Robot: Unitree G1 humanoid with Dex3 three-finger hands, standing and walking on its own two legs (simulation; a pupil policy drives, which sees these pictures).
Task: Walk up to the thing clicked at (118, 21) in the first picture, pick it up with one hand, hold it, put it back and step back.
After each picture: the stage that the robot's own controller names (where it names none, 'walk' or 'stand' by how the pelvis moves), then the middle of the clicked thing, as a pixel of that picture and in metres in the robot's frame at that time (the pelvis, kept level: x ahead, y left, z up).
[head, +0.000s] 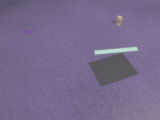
stand; (119, 20) +1.79 -0.50 -0.72
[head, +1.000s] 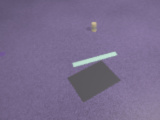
walk; (94, 26) +1.70 -0.04 -0.70
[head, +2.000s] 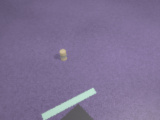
walk; (63, 55) +1.12 +0.25 -0.71
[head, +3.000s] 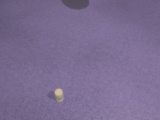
walk; (59, 95) +0.65 +0.21 -0.69
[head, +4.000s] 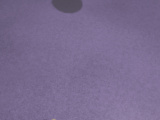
walk; out of the picture +0.36 +0.20 -0.70
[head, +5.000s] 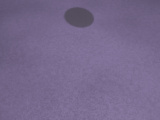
stand; out of the picture +0.31 +0.20 -0.72
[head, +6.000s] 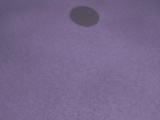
stand; out of the picture +0.31 +0.18 -0.72
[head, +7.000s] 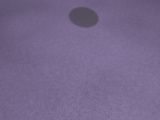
stand; out of the picture +0.31 +0.18 -0.72
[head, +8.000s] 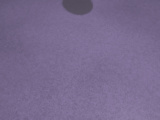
stand; out of the picture +0.33 +0.19 -0.72
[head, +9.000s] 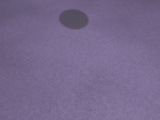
stand; out of the picture +0.31 +0.21 -0.73
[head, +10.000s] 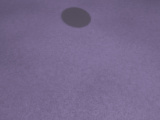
stand; out of the picture +0.30 +0.18 -0.73
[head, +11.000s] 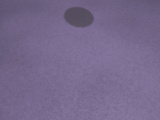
stand; out of the picture +0.31 +0.18 -0.73
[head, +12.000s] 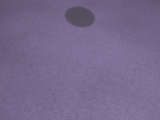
stand; out of the picture +0.31 +0.17 -0.73
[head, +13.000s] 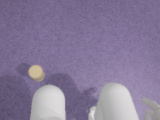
go down; (37, 73) +0.40 +0.20 -0.39
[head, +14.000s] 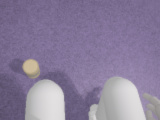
go down; (32, 69) +0.41 +0.20 -0.31
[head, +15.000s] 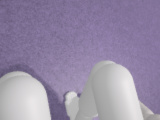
close in; out of the picture +0.40 +0.24 -0.23
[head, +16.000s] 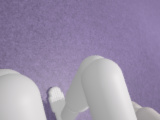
close; out of the picture +0.40 +0.25 -0.22
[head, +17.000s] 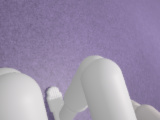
lift; out of the picture +0.38 +0.25 -0.23
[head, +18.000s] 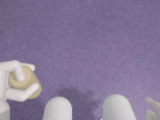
lift; (26, 83) +0.32 +0.19 -0.03
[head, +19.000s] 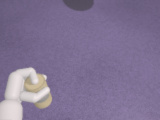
hold; (39, 91) +0.32 +0.17 -0.01
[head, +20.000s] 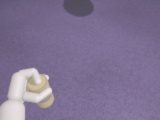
hold; (41, 91) +0.32 +0.16 +0.00
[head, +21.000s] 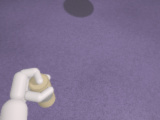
hold; (43, 91) +0.32 +0.16 +0.00
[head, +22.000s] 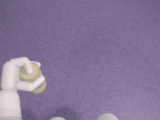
crouch; (33, 78) +0.37 +0.18 -0.06
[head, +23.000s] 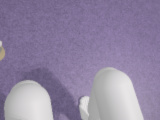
lower; out of the picture +0.46 +0.25 -0.12
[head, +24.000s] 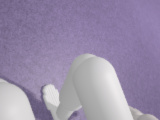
lower; out of the picture +0.43 +0.28 -0.23
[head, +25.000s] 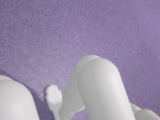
lower; out of the picture +0.42 +0.28 -0.23
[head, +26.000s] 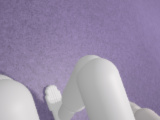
lower; out of the picture +0.42 +0.28 -0.23
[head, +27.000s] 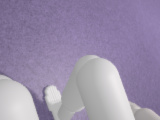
lower; out of the picture +0.42 +0.28 -0.23
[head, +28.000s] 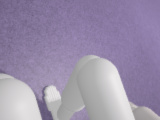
open; out of the picture +0.41 +0.26 -0.23
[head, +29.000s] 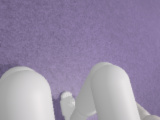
stand; out of the picture +0.42 +0.24 -0.24
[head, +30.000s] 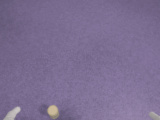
stand; (53, 112) +0.37 +0.17 -0.60
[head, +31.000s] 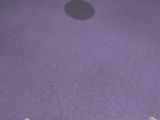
stand; out of the picture +0.36 +0.18 -0.67
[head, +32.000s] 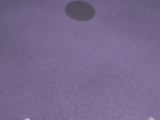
stand; out of the picture +0.36 +0.17 -0.67
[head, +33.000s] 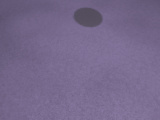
stand; out of the picture +0.38 +0.17 -0.72
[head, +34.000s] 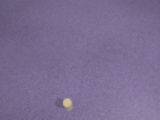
walk; (67, 104) +0.44 +0.15 -0.70
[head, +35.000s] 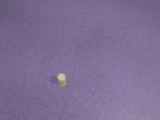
walk; (61, 80) +0.68 +0.14 -0.70
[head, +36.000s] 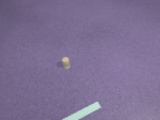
stand; (66, 63) +0.99 +0.24 -0.70
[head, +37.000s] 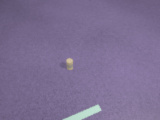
stand; (69, 64) +1.01 +0.15 -0.72
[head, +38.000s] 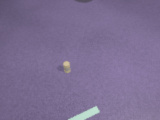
stand; (66, 67) +1.01 +0.18 -0.73
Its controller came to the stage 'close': yes
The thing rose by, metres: 0.71
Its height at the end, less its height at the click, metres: +0.00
